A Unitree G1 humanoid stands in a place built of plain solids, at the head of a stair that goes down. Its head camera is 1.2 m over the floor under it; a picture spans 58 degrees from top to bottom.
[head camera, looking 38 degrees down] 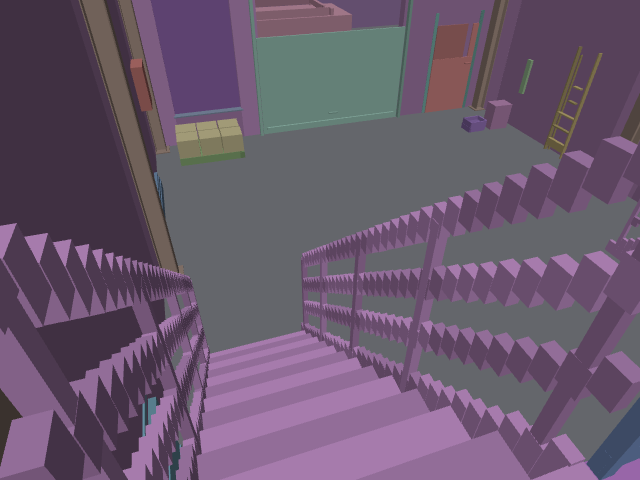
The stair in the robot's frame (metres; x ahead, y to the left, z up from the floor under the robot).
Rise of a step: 0.21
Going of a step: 0.23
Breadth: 1.13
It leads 18 degrees to the left of straight ahead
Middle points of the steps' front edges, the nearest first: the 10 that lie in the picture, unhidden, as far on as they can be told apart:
0.82 -0.04 -0.41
1.03 0.03 -0.62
1.25 0.10 -0.83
1.46 0.17 -1.04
1.68 0.24 -1.24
1.89 0.31 -1.45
2.11 0.38 -1.66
2.32 0.45 -1.87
2.54 0.52 -2.08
2.75 0.59 -2.28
